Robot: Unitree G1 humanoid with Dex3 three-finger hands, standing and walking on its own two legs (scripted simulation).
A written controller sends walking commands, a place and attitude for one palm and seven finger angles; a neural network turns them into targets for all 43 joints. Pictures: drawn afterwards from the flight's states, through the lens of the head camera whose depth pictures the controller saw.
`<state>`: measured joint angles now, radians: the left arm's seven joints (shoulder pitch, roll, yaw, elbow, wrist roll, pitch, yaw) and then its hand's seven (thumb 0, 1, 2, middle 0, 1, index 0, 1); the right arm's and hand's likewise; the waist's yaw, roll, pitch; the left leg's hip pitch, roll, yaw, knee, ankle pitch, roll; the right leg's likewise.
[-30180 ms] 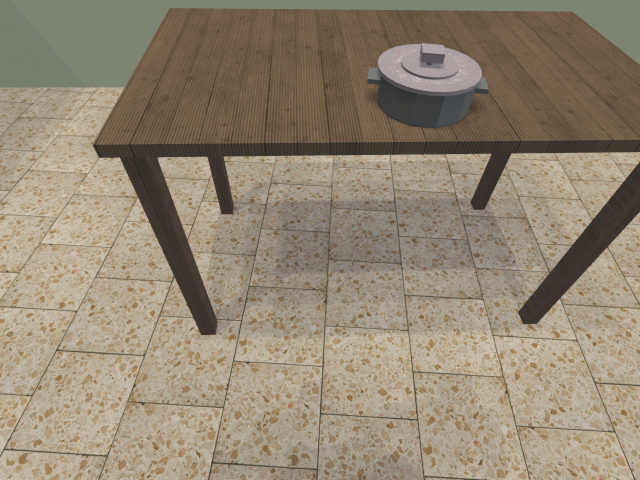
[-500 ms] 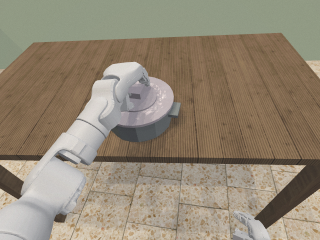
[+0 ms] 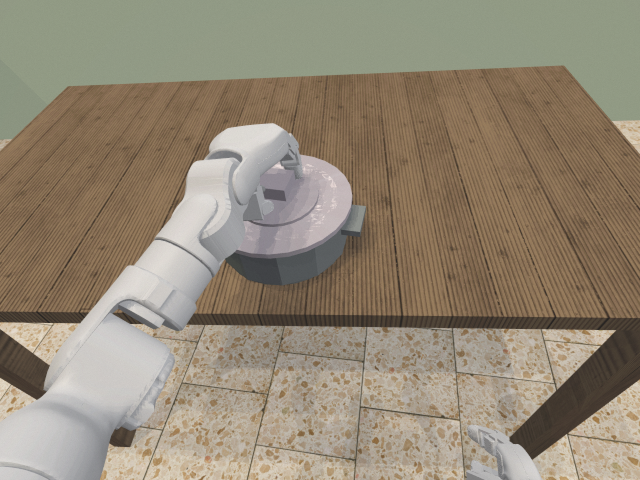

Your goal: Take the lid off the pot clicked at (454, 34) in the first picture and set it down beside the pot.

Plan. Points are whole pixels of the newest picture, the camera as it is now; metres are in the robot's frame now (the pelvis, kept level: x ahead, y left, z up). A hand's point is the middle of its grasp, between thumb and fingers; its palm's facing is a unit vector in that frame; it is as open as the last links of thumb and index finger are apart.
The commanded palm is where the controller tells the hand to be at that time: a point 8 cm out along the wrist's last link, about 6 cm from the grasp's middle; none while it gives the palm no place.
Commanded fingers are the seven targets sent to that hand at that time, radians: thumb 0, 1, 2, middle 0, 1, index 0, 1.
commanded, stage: close the fingers and squeeze the knob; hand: left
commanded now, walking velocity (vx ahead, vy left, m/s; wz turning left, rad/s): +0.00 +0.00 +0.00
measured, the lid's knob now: (275, 183) +0.46 +0.07 +0.15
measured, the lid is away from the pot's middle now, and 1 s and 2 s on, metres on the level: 0.00 0.00 0.01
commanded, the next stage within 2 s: lift the lid straight up in 0.82 s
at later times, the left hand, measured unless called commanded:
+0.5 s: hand (263, 190) +0.43 +0.08 +0.16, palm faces -0.22 -0.07 -0.97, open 8.2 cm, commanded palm +0.41 +0.08 +0.22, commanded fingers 0.00 0.33 1.16 -0.88 -0.86 -0.77 -0.79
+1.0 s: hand (264, 188) +0.43 +0.08 +0.16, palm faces -0.24 -0.08 -0.97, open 8.1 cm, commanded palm +0.41 +0.09 +0.23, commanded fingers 0.00 0.49 1.21 -1.09 -0.98 -0.87 -0.83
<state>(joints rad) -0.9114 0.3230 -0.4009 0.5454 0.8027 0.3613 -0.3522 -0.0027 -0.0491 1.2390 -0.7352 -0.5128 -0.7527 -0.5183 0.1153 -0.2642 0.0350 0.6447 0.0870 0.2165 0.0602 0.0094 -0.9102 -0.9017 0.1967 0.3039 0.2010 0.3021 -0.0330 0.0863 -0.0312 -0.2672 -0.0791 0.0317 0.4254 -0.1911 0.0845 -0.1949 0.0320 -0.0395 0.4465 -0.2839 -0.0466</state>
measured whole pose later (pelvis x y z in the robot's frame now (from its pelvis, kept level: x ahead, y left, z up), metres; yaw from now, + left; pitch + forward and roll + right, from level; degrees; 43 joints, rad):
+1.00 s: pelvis -0.01 +0.00 +0.00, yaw +0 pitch +1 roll +0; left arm -0.95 0.31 -0.41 0.62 0.80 0.36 -0.35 0.02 0.12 1.08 -0.90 -0.90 -0.68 -0.73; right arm 0.13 -0.27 0.04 0.66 0.08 0.21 0.05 0.01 -0.91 -0.90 0.20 0.30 0.20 0.30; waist -0.04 0.08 -0.03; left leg -0.26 -0.08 0.03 0.42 -0.18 0.08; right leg -0.19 0.04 -0.04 0.45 -0.28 -0.05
